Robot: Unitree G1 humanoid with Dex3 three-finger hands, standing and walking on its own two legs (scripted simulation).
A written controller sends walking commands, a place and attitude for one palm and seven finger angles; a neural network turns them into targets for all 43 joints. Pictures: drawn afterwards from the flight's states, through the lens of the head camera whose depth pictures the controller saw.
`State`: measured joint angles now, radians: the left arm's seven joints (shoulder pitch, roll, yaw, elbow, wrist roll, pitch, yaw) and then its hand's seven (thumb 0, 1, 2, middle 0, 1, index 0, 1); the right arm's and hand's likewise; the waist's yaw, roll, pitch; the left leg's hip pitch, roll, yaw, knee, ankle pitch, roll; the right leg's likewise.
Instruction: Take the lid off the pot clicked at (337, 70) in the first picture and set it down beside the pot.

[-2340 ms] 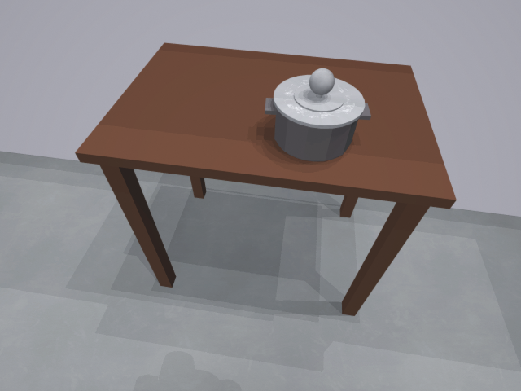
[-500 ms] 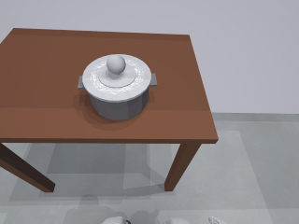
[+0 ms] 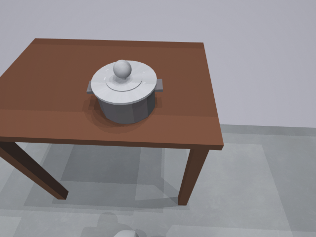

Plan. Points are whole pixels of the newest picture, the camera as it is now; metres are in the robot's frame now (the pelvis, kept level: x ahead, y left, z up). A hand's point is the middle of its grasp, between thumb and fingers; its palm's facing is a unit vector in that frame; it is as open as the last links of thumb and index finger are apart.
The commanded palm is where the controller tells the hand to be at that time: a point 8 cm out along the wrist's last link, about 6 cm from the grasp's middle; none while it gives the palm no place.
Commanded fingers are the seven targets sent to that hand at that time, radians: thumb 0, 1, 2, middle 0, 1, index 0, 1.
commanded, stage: come to a stop and stand still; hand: left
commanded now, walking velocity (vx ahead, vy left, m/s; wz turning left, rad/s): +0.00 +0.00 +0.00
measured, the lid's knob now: (122, 69) +0.53 +0.16 +0.13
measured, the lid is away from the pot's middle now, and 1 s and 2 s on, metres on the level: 0.00 0.00 0.00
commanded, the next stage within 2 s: look again from close up in 0.58 s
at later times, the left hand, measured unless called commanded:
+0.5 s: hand out of the picture +0.05 +0.28 -0.17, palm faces +0.00 -0.96 -0.30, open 7.4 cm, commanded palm none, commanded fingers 0.00 0.90 0.90 -0.20 -0.30 -0.20 -0.30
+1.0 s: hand out of the picture +0.04 +0.23 -0.17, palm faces -0.05 -0.96 -0.26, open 7.4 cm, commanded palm none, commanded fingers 0.00 0.90 0.90 -0.20 -0.30 -0.20 -0.30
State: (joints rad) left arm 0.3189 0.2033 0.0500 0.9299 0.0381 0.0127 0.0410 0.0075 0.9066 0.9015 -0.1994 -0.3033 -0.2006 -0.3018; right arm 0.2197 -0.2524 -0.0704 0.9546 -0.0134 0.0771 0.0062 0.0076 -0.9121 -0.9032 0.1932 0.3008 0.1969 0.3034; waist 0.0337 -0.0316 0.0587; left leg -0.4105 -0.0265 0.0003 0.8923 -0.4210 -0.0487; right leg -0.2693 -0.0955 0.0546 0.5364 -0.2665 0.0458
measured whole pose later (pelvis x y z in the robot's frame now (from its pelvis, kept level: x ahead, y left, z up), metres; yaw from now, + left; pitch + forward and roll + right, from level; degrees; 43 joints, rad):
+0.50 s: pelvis -0.01 +0.08 -0.01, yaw -2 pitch -2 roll +0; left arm 0.28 0.21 0.01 0.93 0.02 0.01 0.05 0.01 0.91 0.90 -0.19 -0.30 -0.20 -0.30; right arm 0.20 -0.18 -0.02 0.90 -0.02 0.02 0.00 -0.01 -0.93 -0.90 0.20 0.30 0.20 0.30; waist 0.01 0.03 0.03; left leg -0.25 -0.06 0.06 0.62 -0.34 0.09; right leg -0.28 -0.10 0.11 0.57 -0.28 0.01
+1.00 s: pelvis +0.01 +0.04 -0.01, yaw -2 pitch -1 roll +1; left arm 0.26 0.18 -0.01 1.01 0.02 0.01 0.04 0.01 0.91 0.90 -0.20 -0.30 -0.20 -0.30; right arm 0.23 -0.19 -0.02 1.01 -0.01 0.02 -0.01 0.01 -0.91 -0.90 0.20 0.30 0.20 0.30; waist -0.01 0.02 0.09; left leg -0.20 -0.02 0.05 0.55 -0.33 0.02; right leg -0.26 -0.07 0.10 0.56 -0.28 0.08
